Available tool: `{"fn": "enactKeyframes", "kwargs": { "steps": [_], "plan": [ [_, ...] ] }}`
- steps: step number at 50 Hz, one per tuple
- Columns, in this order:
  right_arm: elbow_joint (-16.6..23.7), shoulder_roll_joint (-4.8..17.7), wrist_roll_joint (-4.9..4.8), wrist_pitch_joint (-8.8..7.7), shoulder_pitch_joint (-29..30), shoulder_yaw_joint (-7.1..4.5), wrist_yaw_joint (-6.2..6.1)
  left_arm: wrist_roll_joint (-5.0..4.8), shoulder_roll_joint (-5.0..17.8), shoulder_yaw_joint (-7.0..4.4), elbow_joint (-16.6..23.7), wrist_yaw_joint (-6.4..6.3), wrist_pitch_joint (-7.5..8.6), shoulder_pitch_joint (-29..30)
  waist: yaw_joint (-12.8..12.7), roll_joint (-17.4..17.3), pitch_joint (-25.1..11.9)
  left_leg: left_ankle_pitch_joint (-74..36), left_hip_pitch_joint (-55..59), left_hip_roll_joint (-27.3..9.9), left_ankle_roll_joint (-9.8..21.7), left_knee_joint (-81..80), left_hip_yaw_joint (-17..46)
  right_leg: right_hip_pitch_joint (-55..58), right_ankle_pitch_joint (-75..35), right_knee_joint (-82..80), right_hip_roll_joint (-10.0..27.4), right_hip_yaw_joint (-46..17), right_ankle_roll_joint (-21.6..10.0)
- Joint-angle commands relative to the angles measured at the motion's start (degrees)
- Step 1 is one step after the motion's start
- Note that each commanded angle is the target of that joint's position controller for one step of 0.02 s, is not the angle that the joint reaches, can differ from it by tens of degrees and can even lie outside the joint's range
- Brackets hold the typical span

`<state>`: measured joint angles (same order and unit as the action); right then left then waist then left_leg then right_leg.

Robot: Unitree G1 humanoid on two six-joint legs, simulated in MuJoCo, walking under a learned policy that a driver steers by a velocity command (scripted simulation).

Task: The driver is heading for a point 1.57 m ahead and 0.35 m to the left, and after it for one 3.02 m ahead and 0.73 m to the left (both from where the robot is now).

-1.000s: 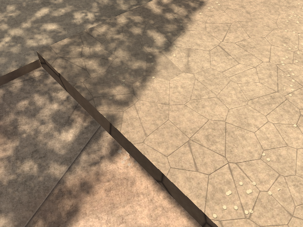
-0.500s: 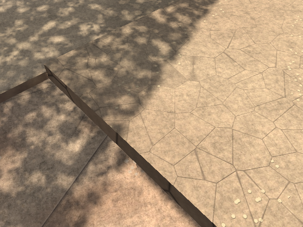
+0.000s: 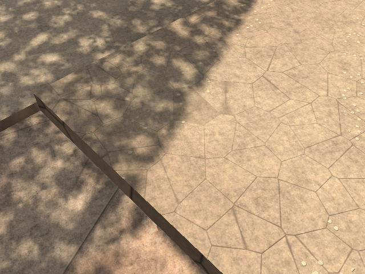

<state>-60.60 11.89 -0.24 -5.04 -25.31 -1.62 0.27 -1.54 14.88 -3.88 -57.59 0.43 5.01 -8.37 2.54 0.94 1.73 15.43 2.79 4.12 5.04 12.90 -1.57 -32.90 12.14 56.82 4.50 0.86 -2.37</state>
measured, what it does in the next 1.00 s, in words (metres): walks ahead: right foot, then left foot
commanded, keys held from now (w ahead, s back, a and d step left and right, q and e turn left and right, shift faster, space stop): w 1.00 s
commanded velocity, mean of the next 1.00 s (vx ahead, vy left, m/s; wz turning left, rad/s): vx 0.49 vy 0.00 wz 0.00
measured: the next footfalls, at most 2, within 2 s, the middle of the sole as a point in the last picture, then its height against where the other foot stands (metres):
right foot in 0.24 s outside the picture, level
left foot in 0.86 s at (150, 252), level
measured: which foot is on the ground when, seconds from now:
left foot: down 0.00-0.22, up 0.24-0.84, down 0.86-1.00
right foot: up 0.00-0.22, down 0.24-0.84, up 0.86-1.00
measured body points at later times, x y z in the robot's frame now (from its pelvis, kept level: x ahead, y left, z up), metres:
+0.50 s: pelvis +0.25 -0.05 +0.00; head +0.27 -0.06 +0.45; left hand +0.18 +0.20 -0.14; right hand +0.35 -0.29 -0.14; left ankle +0.31 +0.10 -0.64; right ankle +0.24 -0.10 -0.74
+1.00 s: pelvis +0.52 +0.02 -0.01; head +0.54 +0.03 +0.44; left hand +0.61 +0.26 -0.15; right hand +0.53 -0.23 -0.15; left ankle +0.55 +0.10 -0.74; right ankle +0.44 -0.08 -0.47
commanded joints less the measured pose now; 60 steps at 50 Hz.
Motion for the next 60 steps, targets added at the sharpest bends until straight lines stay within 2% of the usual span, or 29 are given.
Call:
{"fn": "enactKeyframes", "kwargs": {
  "steps": [1,3,4,5,8,10,11,12,13,14,15,17,21,28,36,37,40,41,42,43,44,45,46,49,51,54,56,58,60],
  "plan": [
    [2.8,8.7,0.30,0.07,0.0,-1.17,-1.09,0.34,0.5,0.65,6.7,0.35,0.75,10.3,0.5,-4.0,5.8,-28.4,-3.5,-13.5,5.5,-6.0,7.3,-7.4,-7.3,-10.9,-0.1,1.8,2.3],
    [2.5,9.6,0.39,0.29,-2.3,-1.34,-1.41,0.41,-0.4,1.41,8.0,0.61,0.60,13.4,1.6,-5.2,6.1,-28.6,-6.9,-13.1,5.3,-7.3,5.7,-1.7,-11.6,-16.6,-2.1,3.9,2.4],
    [0.1,4.7,1.92,0.02,-5.0,0.09,-0.80,4.23,-2.7,2.57,8.0,1.27,-1.72,11.9,0.8,-5.8,7.1,-33.6,-8.8,-12.0,5.1,-7.0,3.3,1.9,-10.3,-15.8,-4.0,8.5,1.6],
    [-0.4,4.0,1.91,-0.12,-6.7,0.43,-0.68,4.32,-2.9,2.63,8.1,1.19,-2.60,11.2,0.9,-7.1,7.0,-38.8,-7.7,-13.4,5.2,-5.2,3.9,2.6,-9.5,-14.0,-3.8,8.3,-0.1],
    [0.7,7.6,1.80,-0.47,-2.3,-0.01,-1.09,3.39,1.4,1.61,7.3,0.15,-2.44,5.2,-4.2,-7.1,2.8,-60.8,-1.1,-14.7,3.6,4.8,2.4,8.9,-5.7,-17.3,-6.2,6.3,-3.7],
    [2.0,10.2,1.33,-0.24,2.1,-0.87,-1.30,3.44,4.6,0.00,2.5,-1.01,-1.21,-10.3,-11.2,-8.0,-4.1,-62.3,-2.8,-13.7,2.6,22.9,2.4,25.4,-7.6,-25.8,-7.8,4.6,-5.2],
    [2.3,9.8,0.80,-0.46,3.0,-0.94,-0.89,4.11,7.1,-1.17,0.1,-1.57,-0.90,-17.6,-14.2,-6.1,-7.0,-48.0,-10.5,-10.8,1.9,35.7,1.7,36.7,-7.8,-29.8,-5.3,2.8,-5.6],
    [3.7,3.5,1.22,-0.64,0.8,0.10,-0.90,5.34,12.6,-2.15,-0.6,-1.64,-0.70,-21.4,-11.2,7.3,-9.6,4.5,-23.6,-3.6,0.7,58.6,-0.7,44.9,-15.5,-29.1,11.4,-16.0,-8.3],
    [3.3,2.3,-0.56,-0.39,-8.2,-0.24,-0.90,3.68,14.7,-2.75,0.0,-0.75,-1.13,-18.8,-5.6,10.4,-15.4,13.6,-32.9,1.4,0.8,69.2,7.5,46.6,-12.2,-38.3,19.4,-39.7,-16.3],
    [3.4,4.8,0.92,0.14,-5.0,-0.64,-0.82,2.01,10.1,-2.24,1.4,-0.32,-1.55,-11.2,-3.7,4.0,-7.5,8.3,-36.3,-3.5,0.6,70.1,6.7,37.7,4.9,-42.4,18.1,-35.4,-16.9],
    [4.9,5.9,1.88,0.20,1.0,-1.06,-0.25,2.12,3.9,-0.68,2.1,0.12,-1.38,-7.7,-3.9,0.3,-0.9,4.7,-38.0,-5.3,0.5,69.3,5.4,30.3,11.8,-44.8,14.9,-29.7,-15.5],
    [6.0,4.6,2.36,1.03,3.6,-1.22,0.70,2.74,0.5,0.42,1.4,-0.29,-0.60,-6.9,-1.1,-0.8,1.7,0.5,-34.9,-8.3,-0.3,65.2,5.7,21.8,6.3,-47.6,10.3,-20.5,-12.1],
    [7.1,1.8,2.71,2.99,4.9,-0.81,1.80,2.34,1.4,0.49,-1.6,-0.78,0.89,-12.5,0.7,0.5,2.2,-3.2,-36.6,-9.8,-2.4,61.4,3.4,18.8,-4.8,-49.2,7.0,-11.7,-11.0],
    [12.8,2.1,2.62,4.21,19.3,-0.88,1.47,2.60,1.2,1.20,-3.0,-1.17,0.51,-23.7,-3.7,1.6,2.9,-8.2,-54.2,-11.0,-4.7,53.9,-0.7,32.5,-19.0,-47.8,6.4,-8.2,-9.6],
    [18.0,1.0,1.93,4.21,28.7,-0.06,1.24,3.41,1.1,1.54,-1.9,-2.53,-0.13,-26.9,-6.1,4.0,5.2,-8.4,-50.9,-8.9,-2.3,35.2,-4.3,42.5,-31.7,-46.5,8.9,-5.2,-9.2],
    [17.9,0.6,1.67,3.93,27.4,-0.01,0.98,3.75,1.2,1.35,-2.0,-2.85,-0.21,-26.9,-5.9,4.7,4.4,-7.4,-49.7,-8.2,-1.3,34.4,-4.9,44.8,-36.8,-45.1,9.4,-4.6,-9.1],
    [14.7,3.1,0.78,2.49,13.9,-1.52,-0.31,3.33,2.8,1.05,-0.5,-2.43,-0.11,-20.8,1.2,5.2,-2.8,-8.5,-24.6,-2.3,1.6,23.9,-5.7,40.3,-64.2,-29.2,6.6,-1.2,-6.0],
    [12.7,3.7,1.19,2.00,6.2,-2.21,-0.76,1.94,5.4,0.32,-0.3,-1.90,-0.42,-19.0,5.1,4.8,-5.9,-9.6,-13.1,-0.6,1.5,16.2,-8.0,35.7,-59.9,-18.4,4.4,0.4,-5.5],
    [9.9,7.6,2.10,1.72,-0.1,-3.79,-1.20,0.75,3.5,0.72,0.3,-1.33,-0.10,-20.2,5.8,0.4,-9.8,-12.7,4.4,-5.6,2.2,16.1,-4.0,21.5,-43.4,-6.0,1.6,0.4,-4.6],
    [8.5,11.6,3.12,1.37,-5.4,-4.59,-0.72,0.98,-0.8,1.31,2.1,-1.33,0.53,-16.2,6.8,-7.8,-9.2,-25.0,9.4,-19.0,4.0,10.6,12.2,9.2,1.1,15.1,-6.1,3.2,-3.3],
    [7.5,16.5,3.16,2.15,-7.2,-5.46,-0.41,-0.97,-4.3,1.20,2.7,-1.81,0.59,-24.0,2.8,-18.0,-17.7,-37.7,16.7,-30.6,14.5,6.7,33.6,-2.4,14.6,38.5,-11.4,-3.3,-1.8],
    [8.3,11.9,1.97,2.96,-1.9,-4.93,-0.22,0.46,-2.2,0.85,3.8,-1.75,0.60,-19.7,1.8,-8.9,-14.0,-18.1,9.3,-28.9,16.0,2.8,31.5,-8.6,8.6,44.7,-6.9,-4.6,-1.9],
    [7.7,5.9,2.16,2.77,0.9,-3.27,0.17,1.66,-2.0,0.75,6.0,-1.53,0.40,-12.4,1.4,-5.5,-5.7,-6.0,2.6,-25.7,14.0,1.5,25.2,-14.8,8.1,50.1,-5.1,-1.4,-2.6],
    [2.5,-0.6,2.41,1.48,-2.6,-0.61,0.35,2.71,-9.7,2.97,12.6,-1.04,-1.28,-1.8,-1.8,-3.5,-1.1,2.1,-7.9,-21.0,8.1,1.6,16.2,-30.9,11.7,72.0,-4.0,-1.2,-7.0],
    [-0.2,-0.5,2.39,0.39,-4.2,0.27,0.65,2.39,-13.7,5.36,18.1,-1.24,-2.92,3.9,-4.1,-3.8,2.0,7.3,-14.3,-21.4,5.6,1.4,14.1,-42.2,12.6,81.9,-5.5,-4.8,-8.8],
    [2.6,0.7,1.34,-0.68,5.1,2.20,0.90,2.43,-9.4,6.67,24.0,-1.13,-3.67,8.0,-9.8,-3.0,7.4,10.7,-37.4,-14.3,3.1,-8.8,5.8,-29.0,6.0,53.5,-2.0,3.3,-4.8],
    [2.7,2.7,0.34,-1.54,2.3,2.24,-0.28,2.69,-6.6,6.09,23.7,-0.92,-4.69,7.3,-8.0,-3.1,6.5,-7.9,-37.7,-12.0,6.8,-11.9,5.3,-20.3,1.0,42.2,-1.3,7.2,-1.7],
    [2.0,5.4,-0.27,-1.36,-2.9,0.70,-1.30,3.48,-7.2,6.44,23.9,-1.00,-4.99,8.8,-5.1,-2.9,2.2,-23.7,-23.2,-13.1,7.2,-12.1,4.7,-16.4,1.1,28.9,0.3,7.1,-2.3],
    [1.6,5.6,0.44,-0.20,-7.3,-0.11,-2.05,2.93,-9.4,7.11,24.6,-0.78,-4.83,11.5,-2.6,-4.3,-1.2,-42.4,-8.4,-14.5,7.3,-8.0,4.3,-12.7,8.5,16.7,-2.4,9.3,-3.7]
  ]
}}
